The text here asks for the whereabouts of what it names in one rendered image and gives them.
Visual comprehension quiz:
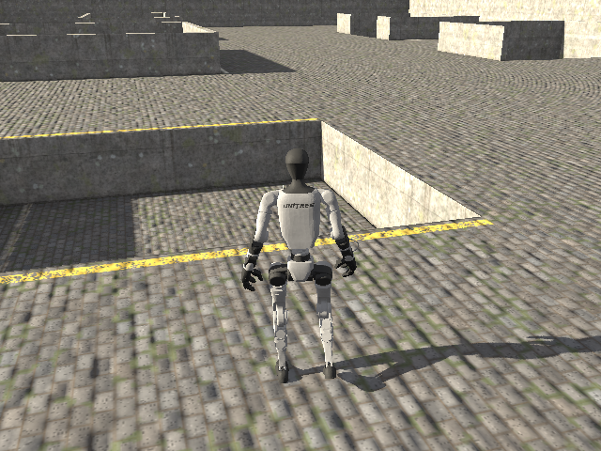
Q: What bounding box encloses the robot left upper arm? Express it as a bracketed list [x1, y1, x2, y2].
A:
[254, 190, 279, 243]

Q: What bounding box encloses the robot right hand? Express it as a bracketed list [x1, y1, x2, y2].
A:
[334, 257, 357, 277]

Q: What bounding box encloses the robot right upper arm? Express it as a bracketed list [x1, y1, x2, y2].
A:
[318, 189, 345, 240]

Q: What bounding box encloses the left robot forearm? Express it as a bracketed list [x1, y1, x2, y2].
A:
[243, 229, 263, 271]

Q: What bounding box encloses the right robot forearm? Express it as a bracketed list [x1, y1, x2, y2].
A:
[335, 225, 354, 261]

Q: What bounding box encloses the left robot shin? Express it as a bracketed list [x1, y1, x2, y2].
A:
[273, 310, 287, 371]

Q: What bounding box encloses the left robot foot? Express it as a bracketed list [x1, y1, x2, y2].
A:
[275, 360, 289, 383]

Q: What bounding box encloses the robot left hand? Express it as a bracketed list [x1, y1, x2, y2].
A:
[240, 268, 263, 291]

